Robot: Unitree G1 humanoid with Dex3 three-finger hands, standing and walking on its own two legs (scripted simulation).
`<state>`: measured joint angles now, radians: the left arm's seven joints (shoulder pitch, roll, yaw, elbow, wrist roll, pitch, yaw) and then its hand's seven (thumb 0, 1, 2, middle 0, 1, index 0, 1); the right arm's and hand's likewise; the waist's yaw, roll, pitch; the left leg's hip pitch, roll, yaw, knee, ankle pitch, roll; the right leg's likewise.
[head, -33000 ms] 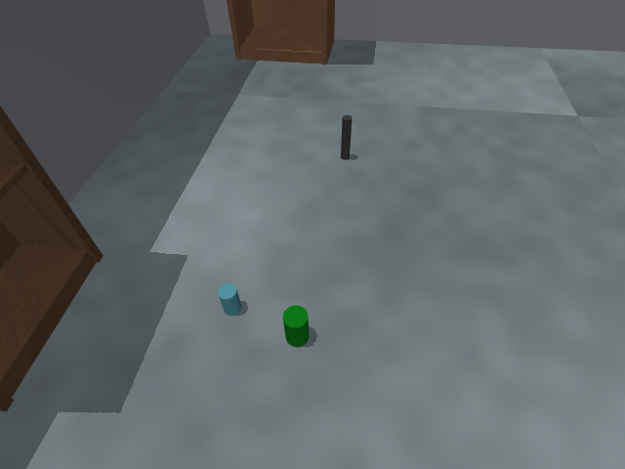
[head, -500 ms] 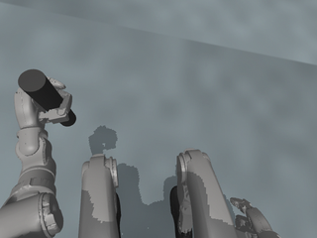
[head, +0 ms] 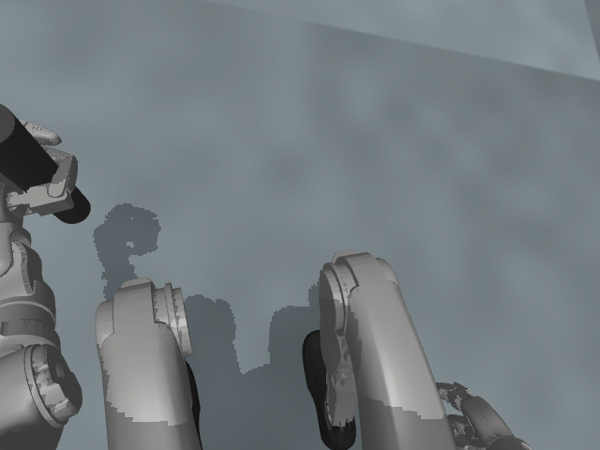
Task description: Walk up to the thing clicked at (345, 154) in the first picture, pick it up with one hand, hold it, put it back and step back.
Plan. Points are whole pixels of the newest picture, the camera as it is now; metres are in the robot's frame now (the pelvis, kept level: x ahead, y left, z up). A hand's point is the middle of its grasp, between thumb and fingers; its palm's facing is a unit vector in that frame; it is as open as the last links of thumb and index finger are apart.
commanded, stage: crouch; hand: left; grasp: from the side
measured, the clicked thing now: (40, 177) +0.46 +0.28 -0.07
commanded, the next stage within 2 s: lower in 0.26 s
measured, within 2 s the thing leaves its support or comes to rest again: rests again in 1.32 s
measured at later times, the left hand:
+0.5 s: hand (63, 182) +0.47 +0.27 -0.11, palm faces +0.22 -0.98 -0.02, open 6.1 cm
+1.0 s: hand (80, 191) +0.48 +0.27 -0.17, palm faces +0.23 -0.97 -0.02, open 6.0 cm
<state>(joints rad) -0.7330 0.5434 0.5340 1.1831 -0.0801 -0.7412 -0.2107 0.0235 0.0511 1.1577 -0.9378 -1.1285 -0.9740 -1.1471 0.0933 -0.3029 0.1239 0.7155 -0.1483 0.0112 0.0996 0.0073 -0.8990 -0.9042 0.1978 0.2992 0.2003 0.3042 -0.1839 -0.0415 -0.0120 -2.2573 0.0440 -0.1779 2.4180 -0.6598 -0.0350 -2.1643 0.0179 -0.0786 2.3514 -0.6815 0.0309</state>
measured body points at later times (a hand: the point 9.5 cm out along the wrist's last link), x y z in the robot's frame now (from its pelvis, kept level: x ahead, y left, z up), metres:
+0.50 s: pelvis +0.00 +0.01 -0.02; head +0.23 +0.10 +0.35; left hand +0.45 +0.32 -0.10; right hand +0.11 -0.27 -0.12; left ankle +0.09 +0.14 -0.29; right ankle +0.11 -0.12 -0.29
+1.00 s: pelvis +0.00 +0.01 -0.04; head +0.24 +0.13 +0.32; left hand +0.46 +0.32 -0.16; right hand +0.11 -0.27 -0.10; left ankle +0.09 +0.14 -0.29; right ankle +0.11 -0.12 -0.29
